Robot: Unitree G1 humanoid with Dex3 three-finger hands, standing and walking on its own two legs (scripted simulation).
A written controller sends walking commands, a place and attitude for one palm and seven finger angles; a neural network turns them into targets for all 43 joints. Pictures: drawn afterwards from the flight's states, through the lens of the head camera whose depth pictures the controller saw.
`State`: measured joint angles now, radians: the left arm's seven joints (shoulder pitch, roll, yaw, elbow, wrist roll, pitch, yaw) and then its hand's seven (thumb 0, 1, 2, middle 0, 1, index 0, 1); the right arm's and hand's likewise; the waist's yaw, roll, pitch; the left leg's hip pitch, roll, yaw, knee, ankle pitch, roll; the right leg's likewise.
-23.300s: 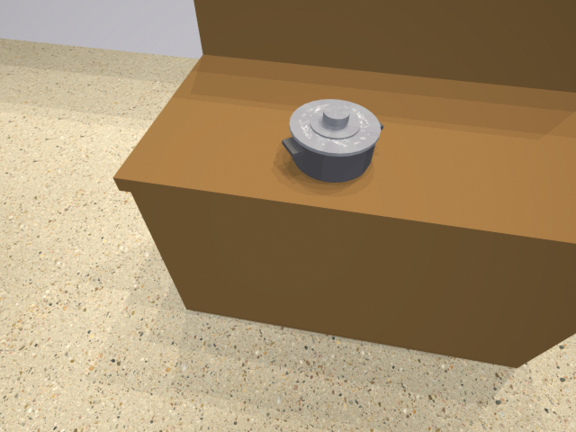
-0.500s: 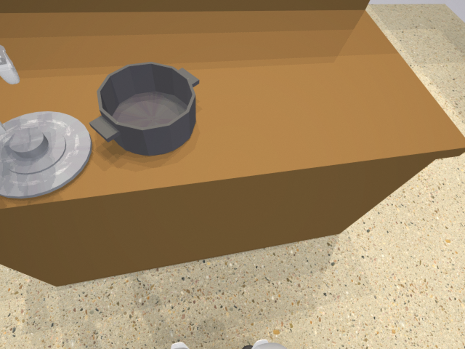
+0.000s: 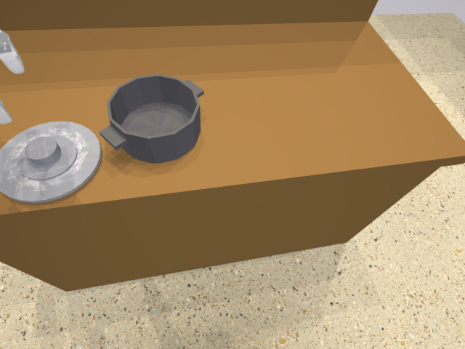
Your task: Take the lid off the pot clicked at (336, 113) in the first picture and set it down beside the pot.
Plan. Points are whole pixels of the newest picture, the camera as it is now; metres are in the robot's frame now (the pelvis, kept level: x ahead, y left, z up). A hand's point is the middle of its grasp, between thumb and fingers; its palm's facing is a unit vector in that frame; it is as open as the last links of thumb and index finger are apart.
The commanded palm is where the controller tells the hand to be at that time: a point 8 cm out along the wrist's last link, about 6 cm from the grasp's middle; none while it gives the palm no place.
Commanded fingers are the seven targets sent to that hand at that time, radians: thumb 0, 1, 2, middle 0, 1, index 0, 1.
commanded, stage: raise the empty hand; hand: left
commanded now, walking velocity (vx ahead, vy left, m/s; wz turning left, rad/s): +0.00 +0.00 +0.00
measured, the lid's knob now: (43, 150) +0.51 +0.32 +0.00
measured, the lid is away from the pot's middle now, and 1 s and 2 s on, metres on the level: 0.22 0.22 0.22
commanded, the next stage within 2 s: draw the hand back to the body in 0.14 s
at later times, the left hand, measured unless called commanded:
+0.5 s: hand out of the picture +0.50 +0.31 +0.16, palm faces -0.36 -0.11 -0.92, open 10.9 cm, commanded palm +0.49 +0.31 +0.23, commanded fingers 0.00 0.04 0.54 -0.31 -0.93 -0.31 -0.93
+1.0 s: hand (14, 86) +0.45 +0.25 +0.20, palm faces +0.31 -0.90 -0.32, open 10.8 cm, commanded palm +0.39 +0.30 +0.22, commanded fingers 0.00 0.23 0.62 -0.29 -0.79 -0.29 -0.79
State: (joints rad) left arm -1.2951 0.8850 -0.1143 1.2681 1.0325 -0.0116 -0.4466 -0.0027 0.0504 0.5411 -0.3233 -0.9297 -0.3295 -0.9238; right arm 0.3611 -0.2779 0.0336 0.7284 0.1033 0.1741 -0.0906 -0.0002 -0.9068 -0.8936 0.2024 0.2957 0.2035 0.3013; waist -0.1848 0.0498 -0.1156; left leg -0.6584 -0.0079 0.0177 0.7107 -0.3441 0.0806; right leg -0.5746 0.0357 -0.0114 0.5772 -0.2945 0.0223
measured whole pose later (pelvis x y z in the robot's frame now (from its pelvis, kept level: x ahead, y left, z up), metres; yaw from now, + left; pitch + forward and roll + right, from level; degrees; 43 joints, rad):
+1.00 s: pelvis +0.01 -0.02 +0.02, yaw +1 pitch +5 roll -2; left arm -0.70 0.55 0.27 0.70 0.05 -0.06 -0.02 0.00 0.08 0.56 -0.32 -0.90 -0.32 -0.90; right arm 0.27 -0.24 0.07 0.60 0.06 0.08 -0.07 0.00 -0.91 -0.89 0.20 0.30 0.20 0.30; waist -0.05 0.00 -0.02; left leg -0.29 -0.01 0.02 0.50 -0.29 0.04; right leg -0.23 0.03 0.00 0.42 -0.26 -0.01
